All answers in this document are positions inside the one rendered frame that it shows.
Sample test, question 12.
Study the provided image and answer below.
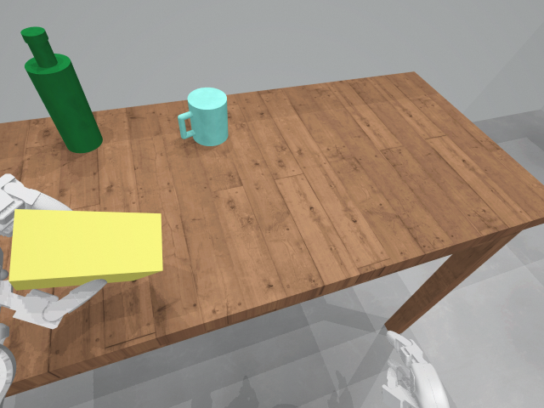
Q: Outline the sponge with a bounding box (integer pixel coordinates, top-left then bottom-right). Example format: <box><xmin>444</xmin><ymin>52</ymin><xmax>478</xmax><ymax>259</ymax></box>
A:
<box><xmin>8</xmin><ymin>209</ymin><xmax>163</xmax><ymax>291</ymax></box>

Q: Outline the table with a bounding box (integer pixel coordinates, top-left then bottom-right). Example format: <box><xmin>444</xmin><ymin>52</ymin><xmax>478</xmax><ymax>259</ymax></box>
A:
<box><xmin>0</xmin><ymin>71</ymin><xmax>544</xmax><ymax>398</ymax></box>

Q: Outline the robot left hand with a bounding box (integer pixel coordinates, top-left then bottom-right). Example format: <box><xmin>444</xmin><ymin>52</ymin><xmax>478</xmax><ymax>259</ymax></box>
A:
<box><xmin>0</xmin><ymin>174</ymin><xmax>107</xmax><ymax>329</ymax></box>

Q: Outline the robot right hand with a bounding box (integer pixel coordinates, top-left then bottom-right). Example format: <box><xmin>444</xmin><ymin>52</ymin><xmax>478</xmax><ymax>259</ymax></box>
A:
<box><xmin>382</xmin><ymin>331</ymin><xmax>450</xmax><ymax>408</ymax></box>

